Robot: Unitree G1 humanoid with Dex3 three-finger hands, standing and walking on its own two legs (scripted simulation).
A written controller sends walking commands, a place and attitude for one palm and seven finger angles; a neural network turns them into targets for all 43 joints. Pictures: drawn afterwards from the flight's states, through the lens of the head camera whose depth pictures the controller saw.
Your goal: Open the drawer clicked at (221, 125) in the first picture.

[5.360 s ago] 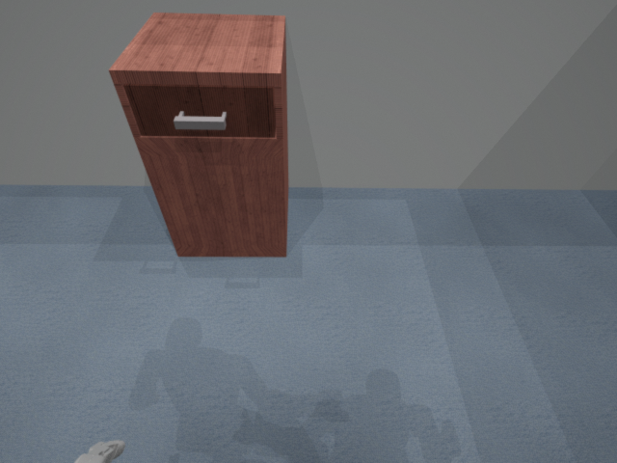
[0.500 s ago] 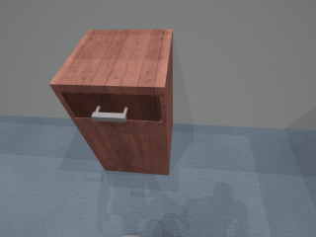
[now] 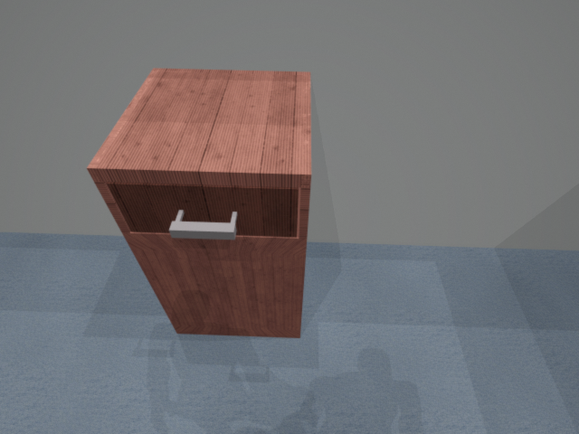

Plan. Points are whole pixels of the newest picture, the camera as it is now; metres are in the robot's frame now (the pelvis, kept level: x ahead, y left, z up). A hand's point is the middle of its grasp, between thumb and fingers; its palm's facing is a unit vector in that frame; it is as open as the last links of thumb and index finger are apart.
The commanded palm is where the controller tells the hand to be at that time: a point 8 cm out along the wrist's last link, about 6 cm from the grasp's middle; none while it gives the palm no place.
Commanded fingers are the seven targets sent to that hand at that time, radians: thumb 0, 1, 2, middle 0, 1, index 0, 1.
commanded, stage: come to a stop and stand still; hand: left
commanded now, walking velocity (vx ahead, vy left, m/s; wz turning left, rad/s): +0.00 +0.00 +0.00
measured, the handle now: (205, 222) +0.55 +0.23 -0.11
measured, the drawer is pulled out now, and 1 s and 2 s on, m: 0.00 0.00 0.00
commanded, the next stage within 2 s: look again from close up in 0.14 s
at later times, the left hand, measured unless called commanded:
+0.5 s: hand out of the picture +0.01 +0.18 -0.18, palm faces +0.04 -0.97 -0.23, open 7.4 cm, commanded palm none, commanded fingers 0.00 0.90 0.90 -0.20 -0.30 -0.20 -0.30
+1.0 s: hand out of the picture -0.10 +0.17 -0.18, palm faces +0.06 -0.99 -0.16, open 7.4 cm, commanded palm none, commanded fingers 0.00 0.90 0.90 -0.20 -0.30 -0.20 -0.30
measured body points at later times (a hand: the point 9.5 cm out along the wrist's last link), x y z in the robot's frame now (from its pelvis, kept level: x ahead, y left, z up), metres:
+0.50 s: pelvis -0.01 +0.00 -0.01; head -0.03 -0.01 +0.44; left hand +0.00 +0.23 -0.16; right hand +0.00 -0.23 -0.17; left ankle -0.03 +0.10 -0.74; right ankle -0.03 -0.13 -0.74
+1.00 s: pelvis -0.06 +0.01 +0.00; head -0.08 +0.02 +0.45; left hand -0.11 +0.22 -0.17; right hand -0.08 -0.21 -0.16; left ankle -0.03 +0.10 -0.74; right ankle -0.03 -0.13 -0.74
